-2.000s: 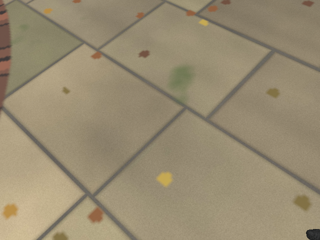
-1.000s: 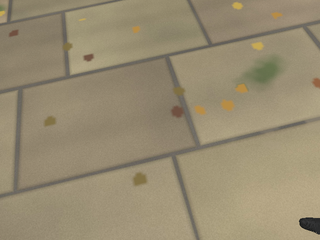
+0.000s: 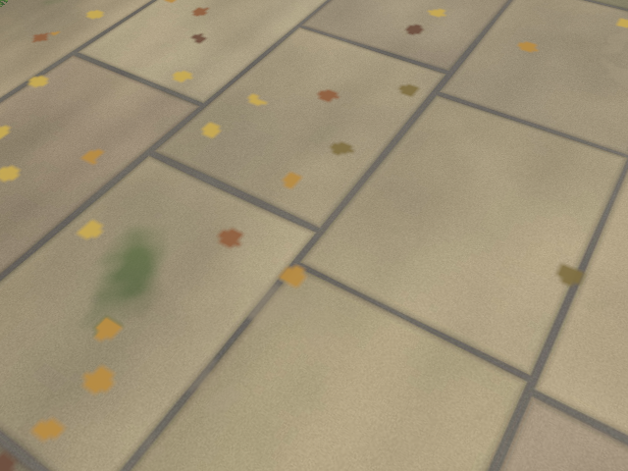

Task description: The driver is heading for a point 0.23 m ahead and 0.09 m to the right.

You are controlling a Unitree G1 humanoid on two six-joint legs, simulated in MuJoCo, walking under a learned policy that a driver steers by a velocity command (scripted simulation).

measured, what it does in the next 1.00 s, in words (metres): walks ahead: left foot, then right foot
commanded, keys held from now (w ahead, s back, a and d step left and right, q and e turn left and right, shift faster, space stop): w+shift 0.02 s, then shift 0.98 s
